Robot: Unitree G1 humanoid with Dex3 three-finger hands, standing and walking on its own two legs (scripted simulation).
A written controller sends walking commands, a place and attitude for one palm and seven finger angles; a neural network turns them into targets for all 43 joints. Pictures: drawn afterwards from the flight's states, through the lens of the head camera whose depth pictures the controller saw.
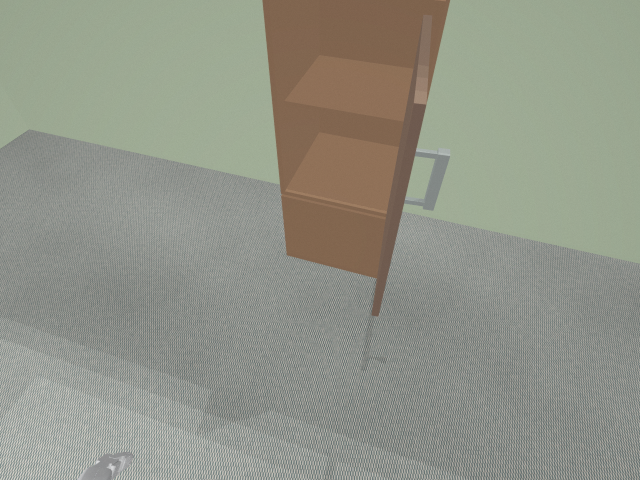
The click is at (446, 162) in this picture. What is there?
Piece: cupboard door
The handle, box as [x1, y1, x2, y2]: [404, 148, 449, 210]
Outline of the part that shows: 416,148 415,155 434,158 435,161 425,197 423,199 405,197 404,203 422,205 424,209 432,210 449,158 449,149 438,148 438,150 435,151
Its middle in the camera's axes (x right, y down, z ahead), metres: +0.19 -0.11 +0.71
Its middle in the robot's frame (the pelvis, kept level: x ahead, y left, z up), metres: +0.61 -0.16 +0.02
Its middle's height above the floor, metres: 0.79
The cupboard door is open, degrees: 96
